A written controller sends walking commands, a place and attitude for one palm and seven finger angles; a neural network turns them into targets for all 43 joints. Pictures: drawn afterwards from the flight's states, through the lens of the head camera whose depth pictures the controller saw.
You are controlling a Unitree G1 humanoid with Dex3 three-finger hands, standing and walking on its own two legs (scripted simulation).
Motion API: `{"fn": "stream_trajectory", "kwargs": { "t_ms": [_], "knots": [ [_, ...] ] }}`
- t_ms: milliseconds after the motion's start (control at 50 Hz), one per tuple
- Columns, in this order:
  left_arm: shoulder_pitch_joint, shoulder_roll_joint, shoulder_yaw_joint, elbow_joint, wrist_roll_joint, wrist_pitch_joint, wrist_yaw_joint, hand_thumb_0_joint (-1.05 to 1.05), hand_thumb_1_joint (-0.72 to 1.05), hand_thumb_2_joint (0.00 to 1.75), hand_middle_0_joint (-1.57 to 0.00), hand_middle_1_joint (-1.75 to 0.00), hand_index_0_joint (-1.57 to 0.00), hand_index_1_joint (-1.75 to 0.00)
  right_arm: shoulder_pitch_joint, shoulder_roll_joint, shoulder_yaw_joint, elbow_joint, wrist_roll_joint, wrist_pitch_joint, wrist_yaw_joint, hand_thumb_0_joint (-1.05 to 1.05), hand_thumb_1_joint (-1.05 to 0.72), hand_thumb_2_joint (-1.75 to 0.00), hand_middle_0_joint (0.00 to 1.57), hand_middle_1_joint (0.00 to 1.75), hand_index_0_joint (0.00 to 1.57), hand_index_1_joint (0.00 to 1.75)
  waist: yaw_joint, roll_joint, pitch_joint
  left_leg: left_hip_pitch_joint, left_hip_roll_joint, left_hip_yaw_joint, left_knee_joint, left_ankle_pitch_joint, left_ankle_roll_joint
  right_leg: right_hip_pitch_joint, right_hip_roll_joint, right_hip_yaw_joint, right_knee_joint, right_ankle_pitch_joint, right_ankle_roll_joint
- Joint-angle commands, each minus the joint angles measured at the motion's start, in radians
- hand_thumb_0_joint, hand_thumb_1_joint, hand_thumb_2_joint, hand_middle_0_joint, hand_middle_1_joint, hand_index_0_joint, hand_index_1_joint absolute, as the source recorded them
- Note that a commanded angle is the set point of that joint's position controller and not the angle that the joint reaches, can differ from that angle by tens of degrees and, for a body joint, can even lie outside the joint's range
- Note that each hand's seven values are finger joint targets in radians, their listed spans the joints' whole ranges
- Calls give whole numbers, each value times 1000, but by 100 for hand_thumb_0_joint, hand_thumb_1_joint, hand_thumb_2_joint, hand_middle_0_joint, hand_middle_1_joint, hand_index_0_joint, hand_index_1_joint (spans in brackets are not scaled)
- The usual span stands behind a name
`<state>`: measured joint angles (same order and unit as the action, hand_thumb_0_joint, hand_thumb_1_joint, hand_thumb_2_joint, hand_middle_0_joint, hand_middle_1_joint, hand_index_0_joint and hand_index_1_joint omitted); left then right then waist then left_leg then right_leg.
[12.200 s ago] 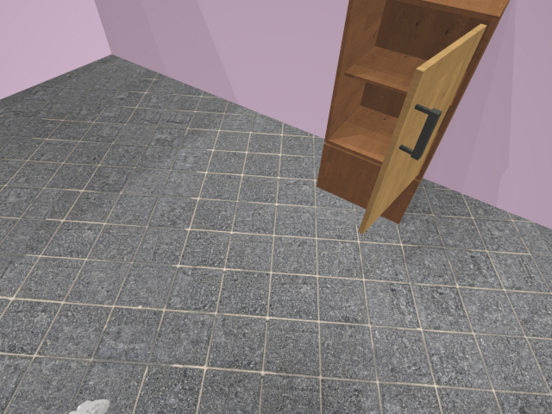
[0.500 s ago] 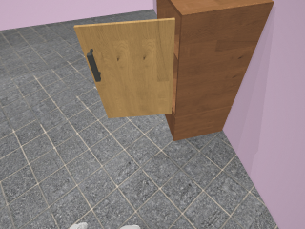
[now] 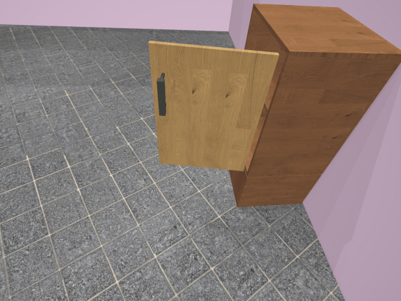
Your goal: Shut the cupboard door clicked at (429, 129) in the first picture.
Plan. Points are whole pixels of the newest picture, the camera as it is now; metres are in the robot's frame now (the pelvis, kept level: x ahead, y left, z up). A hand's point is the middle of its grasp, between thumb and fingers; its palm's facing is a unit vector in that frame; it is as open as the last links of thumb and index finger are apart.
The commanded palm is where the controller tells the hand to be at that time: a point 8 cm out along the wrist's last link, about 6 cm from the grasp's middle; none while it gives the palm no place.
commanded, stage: take the last steps up to it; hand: left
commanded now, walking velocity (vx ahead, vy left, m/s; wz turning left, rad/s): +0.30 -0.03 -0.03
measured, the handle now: (162, 94) +0.77 +0.20 -0.03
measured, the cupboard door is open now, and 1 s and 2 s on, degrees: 81 81 81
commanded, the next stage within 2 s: come to a stop and stand still in 0.66 s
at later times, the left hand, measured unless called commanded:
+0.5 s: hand (158, 259) +0.25 +0.12 -0.17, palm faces +0.03 -0.97 -0.23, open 7.2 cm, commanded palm none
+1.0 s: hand (156, 241) +0.30 +0.14 -0.18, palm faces +0.06 -0.98 -0.17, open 7.3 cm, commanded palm none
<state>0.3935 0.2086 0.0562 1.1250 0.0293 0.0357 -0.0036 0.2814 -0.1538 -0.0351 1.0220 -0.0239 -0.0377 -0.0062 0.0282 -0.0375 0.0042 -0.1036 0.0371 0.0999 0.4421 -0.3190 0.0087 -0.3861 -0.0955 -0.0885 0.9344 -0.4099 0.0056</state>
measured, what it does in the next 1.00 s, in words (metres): walks ahead: right foot, then left foot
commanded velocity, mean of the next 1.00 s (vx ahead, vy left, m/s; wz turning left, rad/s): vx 0.10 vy -0.03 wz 0.01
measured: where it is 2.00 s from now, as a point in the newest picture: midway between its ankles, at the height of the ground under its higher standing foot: outside the picture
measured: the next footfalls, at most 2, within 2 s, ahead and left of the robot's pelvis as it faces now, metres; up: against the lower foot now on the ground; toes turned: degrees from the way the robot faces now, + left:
right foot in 0.32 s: +0.27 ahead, -0.15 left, +0.00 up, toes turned -9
left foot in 0.78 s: +0.36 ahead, +0.07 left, +0.00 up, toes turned +7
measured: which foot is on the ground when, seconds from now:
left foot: down 0.00-0.32, up 0.34-0.76, down 0.78-1.00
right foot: up 0.00-0.30, down 0.32-0.80, up 0.82-1.00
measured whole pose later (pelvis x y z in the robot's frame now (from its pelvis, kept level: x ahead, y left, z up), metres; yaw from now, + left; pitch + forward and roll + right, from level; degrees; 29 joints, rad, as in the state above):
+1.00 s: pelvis +0.30 -0.03 +0.00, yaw -1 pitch -1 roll +0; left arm 0.25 0.15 0.03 1.10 0.01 0.02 0.04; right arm 0.11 -0.14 -0.03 1.04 -0.01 -0.02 -0.05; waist 0.03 -0.04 0.09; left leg -0.21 0.03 0.14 0.45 -0.22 0.04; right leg -0.32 -0.06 -0.04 0.77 -0.46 0.02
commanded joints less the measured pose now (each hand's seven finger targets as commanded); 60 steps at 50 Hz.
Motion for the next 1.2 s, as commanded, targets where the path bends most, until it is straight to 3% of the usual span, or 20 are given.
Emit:
{"fn": "stream_trajectory", "kwargs": {
  "t_ms": [0, 200, 240, 280, 300, 320, 360, 380, 460, 660, 720, 740, 760, 780, 800, 880, 1020, 1120, 1160, 1180],
  "knots": [
    [-128, 31, 2, -110, -6, -57, -19, 0, 90, 90, -20, -30, -20, -30, 111, -139, -18, 18, 6, -23, -20, 0, -90, -90, 20, 30, 20, 30, -40, 175, 178, 31, 235, -205, -303, 146, 134, -286, -34, 33, 134, 139, 16],
    [-277, 15, 3, -177, -17, -59, -22, 0, 90, 90, -20, -30, -20, -30, 168, -144, -30, 74, -3, -33, -26, 0, -90, -90, 20, 30, 20, 30, -52, 159, 160, 79, 255, -90, -223, 441, 142, -166, -9, -11, -241, 201, -11],
    [-201, 28, 10, -155, -15, -67, -20, 0, 90, 90, -20, -30, -20, -30, 155, -161, -35, 82, -2, -28, -25, 0, -90, -90, 20, 30, 20, 30, -14, 153, 117, 56, 245, -64, -114, 560, 127, -8, 36, -43, -294, 194, -34],
    [53, 100, 32, -76, -6, -88, -12, 0, 90, 90, -20, -30, -20, -30, 148, -149, -34, 83, 7, -27, -17, 0, -90, -90, 20, 30, 20, 30, 97, 29, -28, -60, 154, -5, 217, 533, 68, 356, 53, -18, -405, 256, -56],
    [171, 204, 62, -44, 6, -105, 1, 0, 90, 90, -20, -30, -20, -30, 200, -91, -25, 69, 21, -29, -6, 0, -90, -90, 20, 30, 20, 30, 130, -215, -155, -280, 23, 46, 555, 134, 24, 572, -202, 338, -501, 238, -140],
    [194, 267, 67, -38, -18, -102, 6, 0, 90, 90, -20, -30, -20, -30, 195, -76, -20, 36, 26, -26, -6, 0, -90, -90, 20, 30, 20, 30, 101, -279, -202, -392, -45, -52, 823, -262, 19, 564, -366, 619, -652, 260, -215],
    [0, 187, 49, -86, -22, -94, 11, 0, 90, 90, -20, -30, -20, -30, 87, -74, -29, 35, 23, -18, -1, 0, -90, -90, 20, 30, 20, 30, 57, -81, -41, -449, 50, -116, 928, -126, 36, 320, -313, 528, -730, -72, -214],
    [-82, 150, 37, -110, -21, -93, 18, 0, 90, 90, -20, -30, -20, -30, 70, -67, -31, 34, 14, -12, 1, 0, -90, -90, 20, 30, 20, 30, 20, -11, 19, -440, 79, -127, 898, -65, 32, 216, -289, 440, -736, -71, -191],
    [-155, 63, 6, -117, -9, -103, 22, 0, 90, 90, -20, -30, -20, -30, 137, -32, -21, 57, -3, 24, 6, 0, -90, -90, 20, 30, 20, 30, -64, -60, 35, -332, 94, -84, 704, 20, -8, 45, -187, 156, -759, 148, -146],
    [-55, 93, 12, -66, -7, -107, 16, 0, 90, 90, -20, -30, -20, -30, -49, -31, -11, -18, 6, -8, 19, 0, -90, -90, 20, 30, 20, 30, -3, -52, 27, -297, 41, -15, 207, 57, -23, 242, -186, 131, -692, 363, -181],
    [-62, 73, 9, -55, -15, -96, 19, 0, 90, 90, -20, -30, -20, -30, 12, -47, -9, 10, 4, -23, 11, 0, -90, -90, 20, 30, 20, 30, -36, -17, 22, -81, 12, 7, 24, 167, -16, 166, -128, 79, -568, 348, -130],
    [-55, 51, 0, -55, -17, -90, 17, 0, 90, 90, -20, -30, -20, -30, 74, -88, -15, 29, 4, -30, 5, 0, -90, -90, 20, 30, 20, 30, -58, 68, -12, 45, 60, -59, -19, 257, 3, 102, -72, 35, -439, 310, -91],
    [-38, 0, -11, -66, -22, -88, 19, 0, 90, 90, -20, -30, -20, -30, 142, -159, -27, 40, -3, -34, -6, 0, -90, -90, 20, 30, 20, 30, -73, 236, -53, 158, 245, -271, -51, 505, 86, -24, 26, -38, -254, 138, -34],
    [-32, -18, -22, -70, -25, -82, 25, 0, 90, 90, -20, -30, -20, -30, 147, -179, -24, 42, 5, -20, -16, 0, -90, -90, 20, 30, 20, 30, -58, 314, -65, 145, 369, -356, -97, 805, 173, -47, 56, -19, -112, -184, -3],
    [-36, -13, -25, -55, -24, -73, 37, 0, 90, 90, -20, -30, -20, -30, 79, -137, -6, 39, 4, -11, -28, 0, -90, -90, 20, 30, 20, 30, -33, 228, -43, 67, 348, -287, -97, 887, 194, 2, 28, 49, -93, -216, -1],
    [-33, 5, -21, -18, -21, -42, 44, 0, 90, 90, -20, -30, -20, -30, -50, -112, -3, 26, 12, 4, -50, 0, -90, -90, 20, 30, 20, 30, -15, 157, -7, 65, 277, -167, -59, 1091, 157, 35, 8, 63, -193, -48, 20],
    [-77, 28, 17, -93, -10, 16, 42, 0, 90, 90, -20, -30, -20, -30, -99, -184, -55, -14, 1, 53, -52, 0, -90, -90, 20, 30, 20, 30, -22, 172, -28, -1, 320, -150, -59, 859, 182, -23, 44, 93, 13, -69, 17],
    [-61, 18, 13, -122, -12, 6, 38, 0, 90, 90, -20, -30, -20, -30, -166, -187, -62, -44, -5, 62, -34, 0, -90, -90, 20, 30, 20, 30, 3, 245, -37, -76, 266, -119, -35, 582, 133, 95, 49, 50, -205, 36, 7],
    [-8, 45, 12, -105, -6, -15, 38, 0, 90, 90, -20, -30, -20, -30, -154, -167, -61, -40, 5, 66, -24, 0, -90, -90, 20, 30, 20, 30, 23, 162, -72, -108, 182, -73, 82, 344, 58, 223, 37, 48, -478, 271, 13],
    [-30, 117, 16, -110, 5, -33, 44, 0, 90, 90, -20, -30, -20, -30, -101, -104, -52, -37, 15, 68, -16, 0, -90, -90, 20, 30, 20, 30, 4, -56, -68, -182, 66, -18, 218, 87, -7, 254, -91, 226, -591, 460, -19]
  ]
}}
